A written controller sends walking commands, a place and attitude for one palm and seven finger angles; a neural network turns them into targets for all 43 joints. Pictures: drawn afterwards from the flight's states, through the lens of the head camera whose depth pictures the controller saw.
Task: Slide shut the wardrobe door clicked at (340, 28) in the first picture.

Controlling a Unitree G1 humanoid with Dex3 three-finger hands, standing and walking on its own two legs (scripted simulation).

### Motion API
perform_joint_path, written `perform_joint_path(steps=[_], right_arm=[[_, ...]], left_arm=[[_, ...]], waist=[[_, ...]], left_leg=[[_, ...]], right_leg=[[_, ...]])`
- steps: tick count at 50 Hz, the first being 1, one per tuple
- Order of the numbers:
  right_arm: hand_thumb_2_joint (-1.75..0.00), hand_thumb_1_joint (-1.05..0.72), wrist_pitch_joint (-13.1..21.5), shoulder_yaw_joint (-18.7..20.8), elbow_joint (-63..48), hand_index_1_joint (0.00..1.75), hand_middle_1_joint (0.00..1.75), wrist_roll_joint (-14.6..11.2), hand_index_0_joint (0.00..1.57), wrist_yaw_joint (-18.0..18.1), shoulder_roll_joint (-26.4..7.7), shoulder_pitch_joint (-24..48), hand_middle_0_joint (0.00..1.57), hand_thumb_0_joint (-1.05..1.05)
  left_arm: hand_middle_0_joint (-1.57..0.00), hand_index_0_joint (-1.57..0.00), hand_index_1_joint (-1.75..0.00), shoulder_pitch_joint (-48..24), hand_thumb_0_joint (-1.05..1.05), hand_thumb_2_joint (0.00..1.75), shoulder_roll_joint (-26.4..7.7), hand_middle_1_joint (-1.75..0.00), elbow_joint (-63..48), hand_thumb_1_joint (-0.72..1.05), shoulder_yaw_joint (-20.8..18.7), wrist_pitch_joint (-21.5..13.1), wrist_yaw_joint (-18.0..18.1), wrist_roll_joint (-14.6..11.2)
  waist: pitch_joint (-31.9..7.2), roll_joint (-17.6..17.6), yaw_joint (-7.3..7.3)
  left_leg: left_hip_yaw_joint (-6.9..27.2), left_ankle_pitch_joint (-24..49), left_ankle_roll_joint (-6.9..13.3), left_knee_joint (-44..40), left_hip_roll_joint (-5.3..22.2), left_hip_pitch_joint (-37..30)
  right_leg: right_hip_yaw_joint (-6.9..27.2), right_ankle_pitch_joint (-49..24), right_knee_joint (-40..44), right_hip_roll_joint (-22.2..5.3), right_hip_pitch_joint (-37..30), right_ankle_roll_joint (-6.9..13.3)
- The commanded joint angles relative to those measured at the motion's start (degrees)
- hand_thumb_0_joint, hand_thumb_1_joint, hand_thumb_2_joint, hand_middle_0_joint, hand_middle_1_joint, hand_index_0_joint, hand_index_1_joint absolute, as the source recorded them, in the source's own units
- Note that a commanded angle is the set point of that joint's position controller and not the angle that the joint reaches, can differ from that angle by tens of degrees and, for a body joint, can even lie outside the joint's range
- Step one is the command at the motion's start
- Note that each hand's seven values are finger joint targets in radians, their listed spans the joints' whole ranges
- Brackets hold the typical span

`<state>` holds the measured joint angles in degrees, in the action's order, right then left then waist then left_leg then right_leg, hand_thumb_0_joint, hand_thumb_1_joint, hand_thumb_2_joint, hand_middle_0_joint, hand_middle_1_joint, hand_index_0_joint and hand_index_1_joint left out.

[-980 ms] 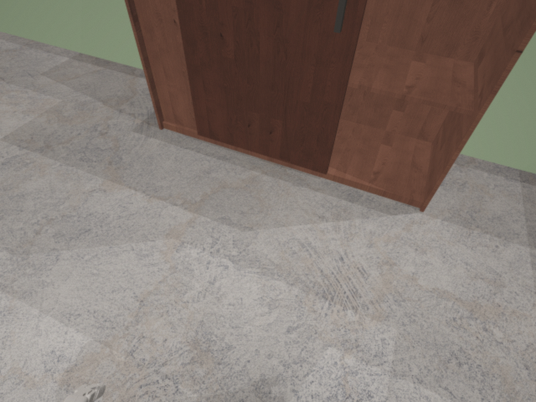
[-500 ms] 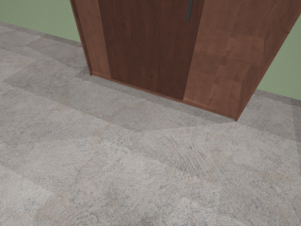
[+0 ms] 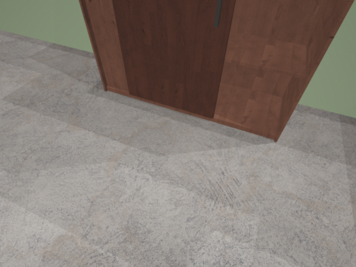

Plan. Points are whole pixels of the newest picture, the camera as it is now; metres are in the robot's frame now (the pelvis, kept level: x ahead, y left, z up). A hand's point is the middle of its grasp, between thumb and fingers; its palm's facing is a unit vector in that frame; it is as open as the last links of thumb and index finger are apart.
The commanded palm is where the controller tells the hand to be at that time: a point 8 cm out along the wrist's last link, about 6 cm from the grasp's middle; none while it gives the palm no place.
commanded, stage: look at it before walking up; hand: left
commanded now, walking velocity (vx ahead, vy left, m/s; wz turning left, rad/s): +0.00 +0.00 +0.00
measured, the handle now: out of the picture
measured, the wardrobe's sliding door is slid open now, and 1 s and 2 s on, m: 0.50 0.50 0.50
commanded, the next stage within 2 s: walk to a spot facing it in 0.56 s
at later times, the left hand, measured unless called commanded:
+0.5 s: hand out of the picture +0.07 +0.24 -0.16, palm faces -0.03 -0.94 -0.33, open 7.4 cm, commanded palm none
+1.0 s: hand out of the picture +0.04 +0.21 -0.20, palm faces +0.00 -0.99 -0.17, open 7.4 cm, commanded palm none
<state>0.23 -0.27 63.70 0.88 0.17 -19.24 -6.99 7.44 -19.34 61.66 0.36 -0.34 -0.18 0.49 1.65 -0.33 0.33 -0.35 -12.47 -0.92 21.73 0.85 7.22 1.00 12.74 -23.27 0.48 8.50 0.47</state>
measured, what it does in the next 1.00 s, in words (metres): shifts its weight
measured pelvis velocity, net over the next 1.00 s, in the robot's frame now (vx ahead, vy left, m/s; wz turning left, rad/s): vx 0.07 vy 0.02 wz -0.03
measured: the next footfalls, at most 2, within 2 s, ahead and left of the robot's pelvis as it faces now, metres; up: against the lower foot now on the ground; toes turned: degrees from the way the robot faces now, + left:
right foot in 1.30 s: +0.33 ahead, -0.13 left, +0.00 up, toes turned -11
left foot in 1.72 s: +0.45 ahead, +0.11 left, +0.00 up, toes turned +12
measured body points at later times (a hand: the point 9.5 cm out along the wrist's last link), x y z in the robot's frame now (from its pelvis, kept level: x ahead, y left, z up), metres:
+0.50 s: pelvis +0.00 +0.00 +0.00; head +0.01 +0.00 +0.45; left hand +0.07 +0.29 -0.13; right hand +0.07 -0.30 -0.13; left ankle -0.01 +0.13 -0.74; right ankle +0.00 -0.11 -0.74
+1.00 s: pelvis +0.07 +0.02 -0.02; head +0.07 +0.04 +0.43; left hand +0.04 +0.26 -0.18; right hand +0.05 -0.22 -0.16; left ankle -0.01 +0.13 -0.74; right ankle +0.00 -0.10 -0.73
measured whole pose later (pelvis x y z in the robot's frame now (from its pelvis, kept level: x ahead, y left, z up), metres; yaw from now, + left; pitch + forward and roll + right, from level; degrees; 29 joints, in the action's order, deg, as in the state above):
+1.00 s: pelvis +0.07 +0.02 -0.02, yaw -2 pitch -1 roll +0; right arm 2.5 0.2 63.8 1.7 0.3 -11.2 -18.5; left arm 20.8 -12.0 63.6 -1.2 0.4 -0.7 1.0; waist -0.5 -2.2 0.0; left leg -3.9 -24.4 0.6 31.7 1.1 6.9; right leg 1.1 25.0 -42.6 0.0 13.0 1.3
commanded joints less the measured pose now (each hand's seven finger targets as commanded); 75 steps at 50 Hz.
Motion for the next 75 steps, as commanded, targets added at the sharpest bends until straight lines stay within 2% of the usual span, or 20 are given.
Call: perform_joint_path(steps=[1, 33, 35, 39, 43, 45, 46, 48, 49, 51, 55, 59, 62, 63, 64, 65, 66, 68, 71, 75], right_arm=[[-0.90, -0.90, 1.66, 2.20, -3.80, 0.30, 0.30, -0.37, 0.20, 0.57, -11.88, 2.74, 0.20, 0.00], [-0.90, -0.90, 1.71, 2.06, -3.37, 0.30, 0.30, -0.49, 0.20, 0.66, -11.89, 2.78, 0.20, 0.00], [-0.90, -0.90, 0.62, 0.36, -1.68, 0.30, 0.30, 0.01, 0.20, 0.28, -4.28, -1.09, 0.20, 0.00], [-0.90, -0.90, -0.01, 0.98, -2.40, 0.30, 0.30, 0.67, 0.20, -0.17, -3.97, -3.62, 0.20, 0.00], [-0.90, -0.90, 1.29, 1.45, -3.89, 0.30, 0.30, 0.35, 0.20, -0.09, -1.47, -6.83, 0.20, 0.00], [-0.90, -0.90, 2.18, 1.55, -3.69, 0.30, 0.30, 0.09, 0.20, 0.02, -0.40, -9.24, 0.20, 0.00], [-0.90, -0.90, 2.52, 1.77, -2.75, 0.30, 0.30, 0.00, 0.20, 0.06, -0.44, -12.09, 0.20, 0.00], [-0.90, -0.90, 3.52, 3.59, 1.82, 0.30, 0.30, 0.78, 0.20, 0.88, -5.42, -26.02, 0.20, 0.00], [-0.90, -0.90, 3.61, 2.98, 3.24, 0.30, 0.30, 0.78, 0.20, 1.57, -3.43, -29.96, 0.20, 0.00], [-0.90, -0.90, 4.26, 2.53, 2.41, 0.30, 0.30, 0.46, 0.20, 2.02, -0.11, -28.19, 0.20, 0.00], [-0.90, -0.90, 5.21, 2.28, 2.34, 0.30, 0.30, 0.34, 0.20, 2.38, 2.95, -25.33, 0.20, 0.00], [-0.90, -0.90, 5.09, 2.49, 3.65, 0.30, 0.30, 0.33, 0.20, 2.34, 2.67, -24.93, 0.20, 0.00], [-0.90, -0.90, 4.80, 3.19, 3.95, 0.30, 0.30, -0.23, 0.20, 2.21, 1.02, -22.73, 0.20, 0.00], [-0.90, -0.90, 4.77, 3.25, 3.68, 0.30, 0.30, -0.42, 0.20, 1.92, 1.83, -22.43, 0.20, 0.00], [-0.90, -0.90, 4.81, 2.76, 2.94, 0.30, 0.30, -0.93, 0.20, 1.06, 4.69, -23.71, 0.20, 0.00], [-0.90, -0.90, 4.75, 2.70, 0.96, 0.30, 0.30, -1.22, 0.20, 1.13, 8.13, -25.39, 0.20, 0.00], [-0.90, -0.90, 4.08, 3.16, -0.37, 0.30, 0.30, -1.25, 0.20, 0.88, 6.70, -20.13, 0.20, 0.00], [-0.90, -0.90, 3.16, 3.58, -1.49, 0.30, 0.30, 0.11, 0.20, 0.27, 8.13, -15.93, 0.20, 0.00], [-0.90, -0.90, 1.04, 3.62, 0.02, 0.30, 0.30, 0.89, 0.20, -0.10, 10.72, -21.32, 0.20, 0.00], [-0.90, -0.90, 0.25, 3.84, -3.16, 0.30, 0.30, 0.84, 0.20, -1.04, 10.62, -16.99, 0.20, 0.00]], left_arm=[[-0.20, -0.20, -0.30, -2.01, 0.00, 0.90, -11.94, -0.30, -3.76, 0.90, -2.39, -1.09, 0.91, 0.07], [-0.20, -0.20, -0.30, -1.36, 0.00, 0.90, -12.03, -0.30, -3.02, 0.90, -2.27, -1.32, 0.94, 0.06], [-0.20, -0.20, -0.30, 3.33, 0.00, 0.90, -4.73, -0.30, -1.09, 0.90, -0.73, -0.10, 1.13, 0.14], [-0.20, -0.20, -0.30, 7.00, 0.00, 0.90, -5.77, -0.30, -1.54, 0.90, -1.88, 0.73, 0.07, 0.78], [-0.20, -0.20, -0.30, 11.22, 0.00, 0.90, -6.12, -0.30, -2.18, 0.90, -3.44, -0.36, 0.13, 0.44], [-0.20, -0.20, -0.30, 11.20, 0.00, 0.90, -4.89, -0.30, -2.43, 0.90, -3.78, -0.98, 0.29, 0.47], [-0.20, -0.20, -0.30, 10.14, 0.00, 0.90, -3.81, -0.30, -2.87, 0.90, -3.73, -0.96, 0.18, 0.50], [-0.20, -0.20, -0.30, 4.85, 0.00, 0.90, 2.27, -0.30, -5.56, 0.90, -2.80, -1.49, -0.12, 0.44], [-0.20, -0.20, -0.30, 0.39, 0.00, 0.90, 1.30, -0.30, -7.89, 0.90, -2.76, -2.30, 0.30, 0.77], [-0.20, -0.20, -0.30, -0.38, 0.00, 0.90, 2.16, -0.30, -7.35, 0.90, -3.16, -2.81, -0.36, 0.73], [-0.20, -0.20, -0.30, -0.59, 0.00, 0.90, 6.24, -0.30, -7.72, 0.90, -2.97, -1.45, -1.66, 0.66], [-0.20, -0.20, -0.30, -1.87, 0.00, 0.90, 8.06, -0.30, -8.23, 0.90, -2.85, -1.63, -2.01, 0.27], [-0.20, -0.20, -0.30, 10.70, 0.00, 0.90, 5.61, -0.30, -4.22, 0.90, -4.02, -1.90, -1.28, 0.71], [-0.20, -0.20, -0.30, 18.22, 0.00, 0.90, 3.06, -0.30, -2.03, 0.90, -4.87, -2.47, -0.90, 1.12], [-0.20, -0.20, -0.30, 25.19, 0.00, 0.90, -2.27, -0.30, -0.21, 0.90, -6.32, -3.32, -0.08, 1.55], [-0.20, -0.20, -0.30, 27.70, 0.00, 0.90, -7.28, -0.30, 0.37, 0.90, -7.34, -3.28, 0.52, 0.85], [-0.20, -0.20, -0.30, 22.75, 0.00, 0.90, -6.45, -0.30, -0.98, 0.90, -7.26, -2.81, 0.68, -0.25], [-0.20, -0.20, -0.30, 11.84, 0.00, 0.90, -0.50, -0.30, -3.34, 0.90, -5.37, -2.75, 1.21, 0.38], [-0.20, -0.20, -0.30, 7.95, 0.00, 0.90, 3.43, -0.30, -3.48, 0.90, -4.13, -3.49, 1.45, 1.18], [-0.20, -0.20, -0.30, 8.35, 0.00, 0.90, 2.96, -0.30, -3.08, 0.90, -4.35, -3.82, 1.07, 1.17]], waist=[[-2.94, 0.32, -0.38], [-4.29, 0.40, -0.40], [-4.34, -0.26, -0.57], [5.59, -3.32, -1.29], [4.57, -7.03, -0.94], [4.53, -6.13, 0.36], [4.67, -2.50, 1.70], [5.06, 19.57, 6.81], [7.69, 14.58, 7.43], [7.42, 4.50, 5.45], [9.12, 8.31, 2.25], [7.56, 9.29, 1.08], [1.06, 7.45, -5.03], [-2.24, 4.40, -8.32], [-7.38, -4.87, -10.57], [-12.48, -14.31, -8.71], [-8.46, -7.41, -8.32], [2.62, -3.86, -3.41], [1.55, -2.88, 1.79], [3.83, -5.76, 2.16]], left_leg=[[5.16, 6.02, 2.43, -3.61, 5.94, 0.26], [5.11, 10.19, 2.27, -3.70, 6.35, -1.21], [3.44, 0.90, 1.29, -2.21, 5.42, -0.60], [2.11, -18.58, 1.82, 1.88, 2.74, 9.90], [-2.26, -12.30, 1.78, 11.88, 1.51, 12.54], [-3.05, -10.33, 1.92, 8.07, 2.28, 8.31], [-1.76, -9.13, 2.56, 4.67, 3.07, 2.55], [20.84, 5.43, 9.94, -7.02, 18.43, -13.97], [24.70, 20.14, 13.31, -6.97, 22.28, -17.51], [18.54, 29.06, 13.97, -4.79, 21.70, -17.49], [6.36, 20.23, 10.56, -10.25, 15.45, -10.35], [-0.69, 27.50, 8.95, -9.83, 12.89, -5.12], [-4.05, 39.52, 7.09, 4.55, 12.37, -2.97], [-4.98, 34.28, 5.28, 15.34, 10.12, 2.95], [-6.68, 15.10, 3.65, 33.15, 6.16, 14.52], [-4.17, -18.64, 2.57, 53.72, -0.01, 24.36], [0.18, -17.63, 3.90, 59.55, 3.15, 26.56], [1.21, -10.07, 3.58, 57.60, 8.03, 27.61], [-0.50, -6.48, 1.71, 49.13, 8.85, 20.87], [-3.64, -1.75, -0.01, 36.12, 8.94, 19.98]], right_leg=[[6.31, -6.10, 4.60, -7.03, 0.70, 1.60], [5.76, -11.45, 4.40, -7.38, -1.14, 1.53], [5.64, 0.56, 4.54, -6.94, -0.59, 0.67], [10.93, 24.07, 7.49, -7.05, 5.30, 3.17], [16.81, 21.63, 8.77, -12.31, 2.28, 7.89], [14.43, 12.05, 4.94, -11.88, 3.92, 8.29], [10.16, 9.12, 0.19, -8.92, 8.05, 6.90], [-5.66, 11.82, -29.26, 1.93, 27.76, 1.48], [-1.90, 18.65, -37.45, -0.30, 36.18, 1.51], [-0.55, 15.37, -41.80, -4.76, 37.92, 1.58], [-4.48, 6.72, -34.57, -6.34, 33.56, 0.53], [-10.21, 0.65, -17.05, -2.85, 18.50, 1.92], [-10.99, -3.43, -12.63, 0.02, 1.42, 4.09], [-9.74, -4.84, -9.88, -0.40, -10.07, 4.69], [3.77, 3.11, -5.37, -12.47, -20.80, 8.50], [31.16, 9.88, 5.27, -28.62, -22.65, 14.64], [32.79, 22.85, 11.53, -29.13, -15.06, 15.67], [20.96, 24.73, 12.63, -25.21, 3.88, 11.76], [7.11, 15.16, 13.50, -19.81, 12.79, 8.63], [-0.30, 13.52, 16.08, -17.21, 15.59, 7.92]])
